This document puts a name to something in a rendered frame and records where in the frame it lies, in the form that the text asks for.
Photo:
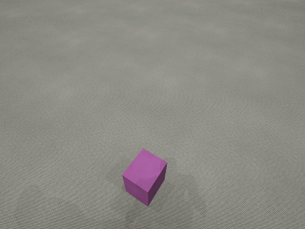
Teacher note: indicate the carton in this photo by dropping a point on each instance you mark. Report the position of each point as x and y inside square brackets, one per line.
[144, 176]

